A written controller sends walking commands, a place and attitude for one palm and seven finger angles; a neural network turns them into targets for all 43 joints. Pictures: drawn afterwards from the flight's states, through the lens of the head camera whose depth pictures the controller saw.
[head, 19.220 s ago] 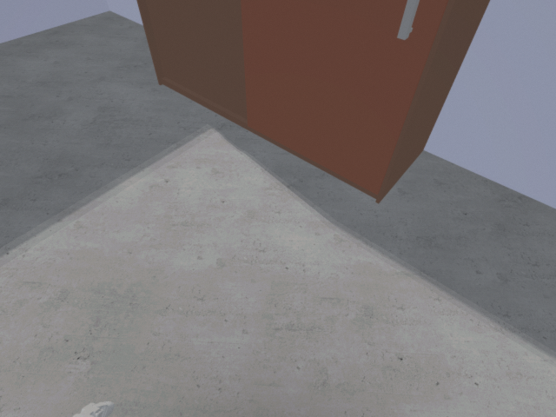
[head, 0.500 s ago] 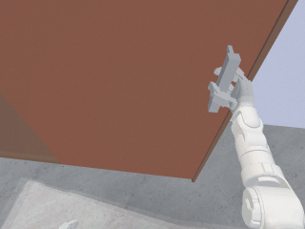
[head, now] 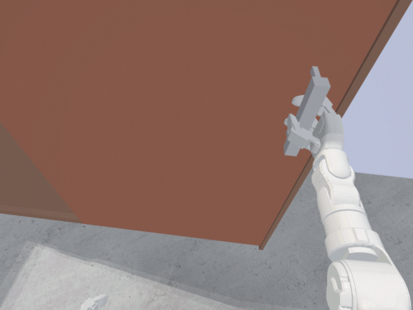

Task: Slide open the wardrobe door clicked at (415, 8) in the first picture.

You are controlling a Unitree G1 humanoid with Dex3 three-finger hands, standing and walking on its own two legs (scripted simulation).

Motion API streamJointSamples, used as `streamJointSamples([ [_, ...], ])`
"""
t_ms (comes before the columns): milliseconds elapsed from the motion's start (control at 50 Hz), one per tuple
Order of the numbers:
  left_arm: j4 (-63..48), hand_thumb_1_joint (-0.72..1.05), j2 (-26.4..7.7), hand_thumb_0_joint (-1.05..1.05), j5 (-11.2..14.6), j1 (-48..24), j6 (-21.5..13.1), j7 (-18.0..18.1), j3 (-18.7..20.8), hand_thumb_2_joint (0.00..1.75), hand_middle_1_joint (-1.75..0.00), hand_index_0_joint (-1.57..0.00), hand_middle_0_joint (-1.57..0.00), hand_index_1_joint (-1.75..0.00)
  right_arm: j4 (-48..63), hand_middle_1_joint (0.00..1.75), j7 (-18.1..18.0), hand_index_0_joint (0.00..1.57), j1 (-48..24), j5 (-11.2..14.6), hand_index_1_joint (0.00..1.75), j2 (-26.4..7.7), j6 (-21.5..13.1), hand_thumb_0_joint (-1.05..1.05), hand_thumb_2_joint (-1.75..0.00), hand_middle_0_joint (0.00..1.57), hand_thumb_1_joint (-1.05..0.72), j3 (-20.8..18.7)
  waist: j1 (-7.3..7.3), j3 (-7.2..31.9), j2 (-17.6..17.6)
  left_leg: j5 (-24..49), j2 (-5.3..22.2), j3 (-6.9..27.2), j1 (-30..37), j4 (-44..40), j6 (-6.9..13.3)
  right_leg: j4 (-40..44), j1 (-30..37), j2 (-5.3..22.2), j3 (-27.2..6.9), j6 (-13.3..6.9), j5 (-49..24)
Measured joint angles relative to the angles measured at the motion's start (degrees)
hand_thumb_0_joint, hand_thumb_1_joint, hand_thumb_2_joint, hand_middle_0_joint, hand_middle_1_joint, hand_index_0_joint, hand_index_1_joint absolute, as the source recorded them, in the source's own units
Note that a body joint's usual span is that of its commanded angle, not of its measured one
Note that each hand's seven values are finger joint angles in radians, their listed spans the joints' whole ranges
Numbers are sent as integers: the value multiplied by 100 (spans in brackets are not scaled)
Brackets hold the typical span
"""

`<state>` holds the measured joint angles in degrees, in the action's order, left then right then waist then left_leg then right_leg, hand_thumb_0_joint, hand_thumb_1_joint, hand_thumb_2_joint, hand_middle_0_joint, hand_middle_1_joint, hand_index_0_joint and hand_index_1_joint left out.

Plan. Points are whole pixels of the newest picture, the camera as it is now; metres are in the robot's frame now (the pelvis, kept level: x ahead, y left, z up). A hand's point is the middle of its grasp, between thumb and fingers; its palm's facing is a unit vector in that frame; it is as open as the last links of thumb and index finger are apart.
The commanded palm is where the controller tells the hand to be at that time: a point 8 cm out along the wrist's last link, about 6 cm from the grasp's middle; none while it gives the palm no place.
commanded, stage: grip the handle and tug to test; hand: right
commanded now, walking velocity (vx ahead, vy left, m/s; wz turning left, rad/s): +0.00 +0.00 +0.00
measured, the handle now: (301, 113) +0.50 -0.13 +0.14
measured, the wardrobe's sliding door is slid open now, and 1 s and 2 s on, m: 0.00 0.00 0.09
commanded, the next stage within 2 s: tug the door sideways, standing still in 0.28 s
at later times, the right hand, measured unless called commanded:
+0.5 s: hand (295, 131) +0.44 -0.11 +0.14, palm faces -0.02 +1.00 +0.01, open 6.3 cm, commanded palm +0.41 -0.15 +0.14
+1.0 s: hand (294, 131) +0.44 -0.11 +0.13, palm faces +0.03 +0.99 -0.11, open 6.4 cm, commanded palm +0.42 -0.13 +0.14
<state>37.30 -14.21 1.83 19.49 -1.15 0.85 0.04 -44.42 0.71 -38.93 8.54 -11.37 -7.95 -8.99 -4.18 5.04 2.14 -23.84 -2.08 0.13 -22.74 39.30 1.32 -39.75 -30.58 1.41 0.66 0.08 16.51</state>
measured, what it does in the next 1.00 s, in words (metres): shifts its weight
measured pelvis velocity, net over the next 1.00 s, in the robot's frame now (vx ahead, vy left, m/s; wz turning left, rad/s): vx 0.05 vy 0.00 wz -0.04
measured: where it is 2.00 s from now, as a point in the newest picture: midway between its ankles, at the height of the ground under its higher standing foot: outside the picture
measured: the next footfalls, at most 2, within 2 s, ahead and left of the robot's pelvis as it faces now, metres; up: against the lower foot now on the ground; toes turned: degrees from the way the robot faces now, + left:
left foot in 1.16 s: +0.13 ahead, +0.11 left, +0.00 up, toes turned +0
right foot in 1.40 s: +0.09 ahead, -0.09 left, +0.00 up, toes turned -11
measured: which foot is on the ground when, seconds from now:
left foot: down 0.00-0.94, up 0.96-1.00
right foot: down 0.00-1.00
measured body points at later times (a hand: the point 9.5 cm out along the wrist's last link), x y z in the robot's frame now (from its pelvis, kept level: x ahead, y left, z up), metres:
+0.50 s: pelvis +0.06 +0.00 +0.01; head +0.08 +0.02 +0.46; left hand +0.19 +0.25 -0.09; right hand +0.43 -0.16 +0.14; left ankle -0.04 +0.10 -0.71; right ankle +0.03 -0.12 -0.72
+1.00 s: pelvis +0.05 +0.00 +0.01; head +0.10 +0.03 +0.46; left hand +0.23 +0.21 -0.11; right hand +0.43 -0.16 +0.14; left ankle -0.02 +0.11 -0.68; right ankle +0.03 -0.12 -0.72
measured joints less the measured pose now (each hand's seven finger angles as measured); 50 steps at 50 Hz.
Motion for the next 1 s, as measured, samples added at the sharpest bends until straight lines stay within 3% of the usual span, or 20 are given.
streamJointSamples([
  [300, -344, 91, 6, 2, 35, -69, 82, -86, 63, 90, -30, -21, -20, -30, 1956, 140, -49, 26, 1422, 126, 140, 96, 666, 0, -75, 25, -70, -16, 43, 83, 3, -3, -5, 164, 418, -284, -1, 355, 538, 41, 196, 21, 136],
  [440, -435, 91, 17, 2, 26, -252, 148, -23, 33, 90, -30, -20, -20, -30, 2820, 140, 2, 26, 1998, 126, 138, 220, 965, 1, -74, 25, -71, 211, 185, 77, -1, 97, 30, 12, 710, -457, -27, 570, 855, 34, 154, 12, 196],
  [580, -293, 91, 3, 1, -25, -514, 223, 90, 44, 90, -30, -20, -20, -30, 2866, 138, -25, 32, 1813, 32, 137, 437, 1101, 1, -78, 31, -65, 659, 403, 26, 13, 124, 82, -288, 874, -484, -39, 575, 902, -61, -151, 24, 255],
  [700, -292, 91, 68, 1, -73, -678, 233, 71, 14, 90, -30, -20, -20, -30, 2760, 138, -220, 34, 1655, -36, 138, 646, 1108, 1, -82, 33, -64, 918, 499, 28, 49, 99, 139, -391, 897, -438, -47, 567, 872, -169, -325, 12, 259],
  [860, -324, 91, 212, 1, -117, -663, 174, -12, -58, 90, -30, -21, -20, -30, 2631, 139, -407, 30, 1521, -102, 139, 780, 1043, 1, -83, 31, -65, 1142, 518, 11, 117, 116, 162, -407, 859, -330, -67, 519, 808, -255, -469, -13, 243],
  [920, -255, 91, 247, 1, -111, -804, 251, 121, -160, 90, -30, -21, -20, -30, 2556, 139, -406, 29, 1440, -204, 140, 543, 845, -2, -81, 33, -63, 1211, 538, -194, 99, 130, 148, -261, 831, -162, -161, 542, 919, -230, -373, -26, 246],
  [960, -235, 91, 304, 1, -138, -939, 285, 183, -148, 90, -30, -21, -20, -30, 2523, 138, -449, 29, 1383, -178, 140, 368, 707, -3, -80, 35, -63, 1193, 560, -415, 80, 259, 122, -87, 572, 404, -246, 607, 1043, -195, -232, -31, 204],
  [1000, -249, 91, 360, 1, -184, -1010, 295, 199, -101, 90, -30, -21, -20, -30, 2472, 137, -509, 28, 1289, -138, 140, 264, 680, -4, -81, 36, -63, 1119, 558, -656, 76, -53, 63, 44, 281, 1018, -261, 703, 1207, -184, -146, -16, 135],
])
